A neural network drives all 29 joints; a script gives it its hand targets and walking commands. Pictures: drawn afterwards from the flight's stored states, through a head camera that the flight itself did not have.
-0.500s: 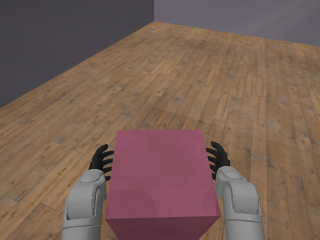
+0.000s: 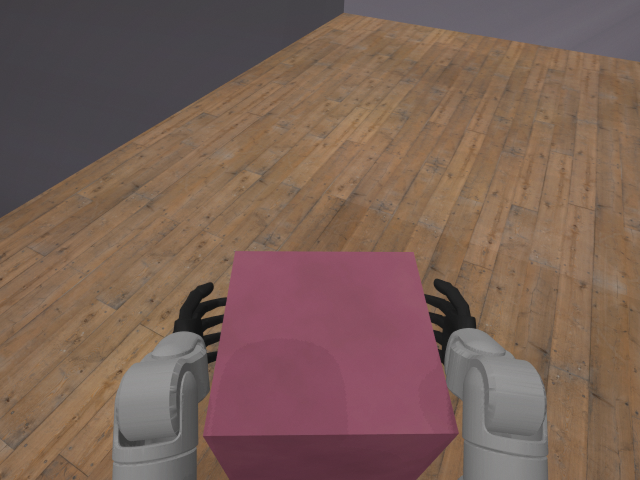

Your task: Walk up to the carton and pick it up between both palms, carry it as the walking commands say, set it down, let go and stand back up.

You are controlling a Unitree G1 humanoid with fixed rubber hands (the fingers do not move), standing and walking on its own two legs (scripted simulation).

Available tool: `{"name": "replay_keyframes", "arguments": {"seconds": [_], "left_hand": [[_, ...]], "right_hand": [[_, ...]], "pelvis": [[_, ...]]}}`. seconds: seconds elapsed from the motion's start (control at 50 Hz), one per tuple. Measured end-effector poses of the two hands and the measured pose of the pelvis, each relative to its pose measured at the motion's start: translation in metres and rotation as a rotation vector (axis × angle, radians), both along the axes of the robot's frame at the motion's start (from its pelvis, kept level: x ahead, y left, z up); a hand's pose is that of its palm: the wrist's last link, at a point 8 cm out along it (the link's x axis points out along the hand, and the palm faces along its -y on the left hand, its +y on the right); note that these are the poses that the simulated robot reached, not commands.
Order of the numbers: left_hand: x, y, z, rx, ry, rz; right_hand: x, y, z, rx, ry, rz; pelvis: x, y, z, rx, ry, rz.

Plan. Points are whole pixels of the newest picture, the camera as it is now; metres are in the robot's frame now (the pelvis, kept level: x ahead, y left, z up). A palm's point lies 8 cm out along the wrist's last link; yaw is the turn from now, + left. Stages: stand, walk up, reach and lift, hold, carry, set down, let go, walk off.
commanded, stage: carry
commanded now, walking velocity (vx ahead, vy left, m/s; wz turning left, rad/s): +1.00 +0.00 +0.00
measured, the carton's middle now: (323, 379) +0.26 +0.01 +0.02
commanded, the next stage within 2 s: none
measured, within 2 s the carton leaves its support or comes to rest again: neither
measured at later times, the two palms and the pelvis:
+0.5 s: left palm (261, 140) +0.70 +0.14 +0.08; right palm (419, 149) +0.67 -0.16 +0.09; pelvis +0.43 +0.02 +0.00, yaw -5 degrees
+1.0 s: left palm (291, 52) +1.14 +0.12 +0.09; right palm (401, 56) +1.14 -0.18 +0.08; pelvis +0.88 -0.03 -0.01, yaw +0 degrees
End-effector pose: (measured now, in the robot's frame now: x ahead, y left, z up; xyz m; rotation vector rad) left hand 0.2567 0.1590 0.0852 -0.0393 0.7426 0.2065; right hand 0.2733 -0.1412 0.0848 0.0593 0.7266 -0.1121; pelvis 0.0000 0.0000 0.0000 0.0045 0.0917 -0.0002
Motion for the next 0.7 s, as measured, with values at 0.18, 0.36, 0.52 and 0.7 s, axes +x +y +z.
{"name": "replay_keyframes", "arguments": {"seconds": [0.18, 0.36, 0.52, 0.7], "left_hand": [[0.168, 0.009, -0.018, -0.022, -0.055, -0.046], [0.329, -0.013, -0.02, -0.027, 0.041, -0.194], [0.465, -0.02, -0.007, -0.028, -0.051, -0.158], [0.621, -0.031, -0.033, 0.01, -0.007, -0.023]], "right_hand": [[0.149, 0.008, -0.016, -0.024, -0.055, -0.045], [0.267, -0.009, -0.015, -0.04, 0.045, -0.189], [0.419, -0.019, 0.002, -0.047, -0.046, -0.145], [0.615, -0.032, -0.034, -0.002, -0.004, -0.015]], "pelvis": [[0.16, 0.021, -0.028, 0.012, -0.011, -0.051], [0.302, 0.037, 0.0, -0.02, -0.002, -0.101], [0.445, 0.016, -0.004, -0.033, -0.012, -0.07], [0.62, -0.028, -0.03, -0.029, -0.046, 0.016]]}}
